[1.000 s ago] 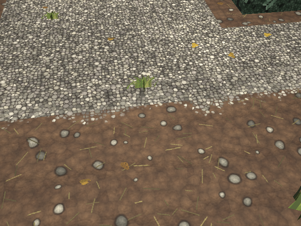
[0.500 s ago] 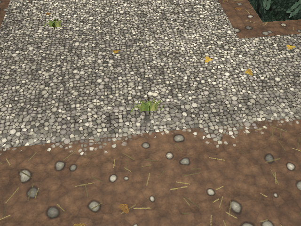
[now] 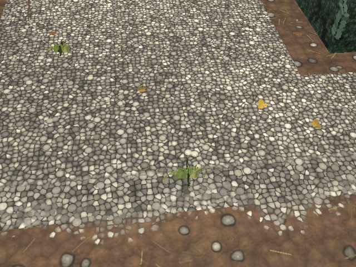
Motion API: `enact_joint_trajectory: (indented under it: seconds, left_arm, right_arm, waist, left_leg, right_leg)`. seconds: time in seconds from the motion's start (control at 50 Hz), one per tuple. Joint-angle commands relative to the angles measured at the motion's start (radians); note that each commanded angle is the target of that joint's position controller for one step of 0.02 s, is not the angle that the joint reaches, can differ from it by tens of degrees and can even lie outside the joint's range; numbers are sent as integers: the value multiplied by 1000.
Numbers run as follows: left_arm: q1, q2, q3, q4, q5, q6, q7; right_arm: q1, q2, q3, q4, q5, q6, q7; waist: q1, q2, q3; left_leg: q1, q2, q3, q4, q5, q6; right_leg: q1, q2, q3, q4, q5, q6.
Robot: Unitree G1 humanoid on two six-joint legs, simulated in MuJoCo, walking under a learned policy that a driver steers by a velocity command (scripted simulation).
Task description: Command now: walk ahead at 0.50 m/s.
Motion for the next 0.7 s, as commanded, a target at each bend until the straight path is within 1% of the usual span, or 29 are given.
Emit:
enact_joint_trajectory:
  seconds: [0.02, 0.04, 0.06, 0.1, 0.14, 0.18, 0.22, 0.26, 0.32, 0.36, 0.38, 0.4, 0.42, 0.44, 0.46, 0.48, 0.5, 0.52, 0.54, 0.56, 0.58, 0.6, 0.62, 0.66, 0.7]
  left_arm:
    - [-26, 83, 27, -72, 7, -4, 9]
    - [-12, 60, 25, -69, 9, 7, 9]
    - [-14, 49, 24, -71, 10, 15, 10]
    - [-73, 53, 28, -95, 18, 21, 12]
    - [-143, 49, 29, -119, 24, 20, 10]
    - [-207, 35, 25, -138, 22, 16, 4]
    - [-282, 24, 19, -158, 18, 12, -3]
    - [-343, 22, 14, -176, 13, 10, -10]
    - [-415, 28, 9, -209, 8, 2, -28]
    - [-421, 42, 11, -223, 6, -5, -40]
    - [-395, 56, 17, -219, 5, -8, -43]
    - [-337, 78, 28, -206, 7, -10, -43]
    - [-209, 111, 48, -168, 10, -11, -40]
    - [-21, 167, 73, -113, 16, -10, -32]
    - [128, 258, 96, -86, 35, -3, -23]
    - [141, 220, 79, -79, 21, 4, -23]
    - [71, 162, 59, -88, 11, 3, -22]
    - [-12, 122, 48, -111, 13, 2, -19]
    - [-83, 95, 39, -120, 23, -1, -23]
    - [-121, 62, 29, -124, 33, -7, -27]
    - [-133, 51, 25, -119, 39, -9, -30]
    - [-124, 58, 27, -111, 36, -12, -31]
    - [-109, 72, 31, -102, 33, -15, -28]
    - [-76, 105, 38, -88, 33, -17, -15]
    - [-43, 113, 39, -76, 30, -12, -2]
  right_arm:
    - [54, -88, -15, -21, -14, -9, 4]
    - [65, -90, -16, -13, -12, -11, 5]
    - [82, -104, -19, -4, -9, -13, 3]
    - [118, -135, -27, 12, -9, -14, -8]
    - [151, -139, -27, 24, -6, -7, -21]
    - [174, -139, -25, 32, -2, -3, -28]
    - [210, -146, -26, 45, 4, -1, -33]
    - [250, -150, -27, 64, 8, 3, -34]
    - [295, -156, -32, 91, 11, 19, -37]
    - [292, -166, -39, 98, 14, 29, -42]
    - [280, -173, -42, 97, 14, 33, -44]
    - [260, -183, -45, 92, 14, 37, -45]
    - [237, -177, -42, 87, 15, 43, -45]
    - [229, -151, -31, 71, 7, 43, -45]
    - [320, -65, -5, 51, -3, 28, -38]
    - [332, -41, 7, 63, 7, 1, -30]
    - [252, -129, -17, 43, 34, -18, -23]
    - [172, -147, -20, 20, 45, -27, -24]
    - [131, -138, -24, 12, 36, -24, -31]
    - [132, -134, -33, 14, 22, -12, -39]
    - [160, -109, -32, 20, 19, 4, -41]
    - [175, -84, -29, 22, 17, 16, -42]
    - [170, -74, -29, 18, 14, 24, -44]
    - [105, -83, -32, -8, 6, 30, -47]
    - [36, -81, -32, -30, 0, 28, -44]
  waist:
    - [-12, 107, -69]
    - [-1, 108, -61]
    - [6, 102, -49]
    - [1, 80, -23]
    - [-13, 75, -9]
    - [-29, 84, 3]
    - [-54, 84, 21]
    - [-75, 82, 41]
    - [-91, 84, 68]
    - [-75, 94, 63]
    - [-54, 105, 44]
    - [-18, 123, 4]
    - [51, 122, -70]
    - [122, 94, -194]
    - [109, -102, -351]
    - [101, -232, -438]
    - [102, -169, -309]
    - [82, -106, -194]
    - [45, -34, -112]
    - [9, -37, -76]
    - [-18, -54, -64]
    - [-29, -57, -57]
    - [-35, -54, -42]
    - [-29, -33, -13]
    - [-13, -25, 0]
  left_leg:
    - [261, 258, -323, -302, 65, 160]
    - [231, 247, -294, -324, 93, 165]
    - [215, 243, -265, -340, 133, 172]
    - [225, 243, -228, -362, 199, 180]
    - [248, 233, -191, -370, 236, 170]
    - [248, 206, -141, -376, 236, 148]
    - [259, 195, -115, -385, 208, 136]
    - [306, 207, -112, -380, 186, 134]
    - [419, 252, -120, -335, 219, 134]
    - [476, 280, -126, -287, 291, 123]
    - [489, 284, -123, -253, 374, 113]
    - [489, 276, -112, -188, 536, 101]
    - [461, 238, -79, -46, 678, 81]
    - [313, 185, -43, 182, 605, 49]
    - [-80, 45, 2, 575, 200, -21]
    - [-271, -50, -120, 793, -411, -35]
    - [-379, 17, -179, 879, -391, -16]
    - [-395, 72, -146, 859, -305, -2]
    - [-356, 116, -123, 786, -220, -2]
    - [-291, 148, -128, 722, -172, -1]
    - [-237, 161, -131, 692, -145, -3]
    - [-213, 168, -128, 661, -135, -8]
    - [-220, 173, -121, 627, -113, -16]
    - [-282, 178, -117, 530, -23, -37]
    - [-321, 175, -112, 410, 95, -50]
  right_leg:
    - [-264, -118, 47, 7, 114, -10]
    - [-242, -122, 42, -23, 128, -6]
    - [-249, -125, 36, -51, 148, 2]
    - [-311, -128, 33, -143, 231, 20]
    - [-350, -125, 28, -256, 334, 34]
    - [-329, -108, 11, -380, 436, 37]
    - [-298, -86, -13, -486, 502, 36]
    - [-297, -71, -23, -553, 512, 32]
    - [-334, -59, -22, -617, 450, 13]
    - [-314, -49, -25, -647, 377, -10]
    - [-258, -34, -37, -660, 341, -23]
    - [-155, -2, -63, -666, 313, -38]
    - [25, 32, -92, -686, 326, -63]
    - [320, -22, -32, -643, 369, -106]
    - [726, -278, 371, -659, 275, -242]
    - [821, -380, 708, -826, 186, -315]
    - [723, -343, 604, -849, 118, -266]
    - [569, -306, 451, -867, 154, -227]
    - [406, -266, 350, -907, 214, -204]
    - [297, -229, 281, -940, 270, -183]
    - [231, -213, 242, -972, 283, -181]
    - [194, -207, 218, -997, 298, -188]
    - [172, -203, 189, -1018, 324, -197]
    - [176, -200, 150, -1044, 369, -202]
    - [204, -187, 111, -1051, 406, -187]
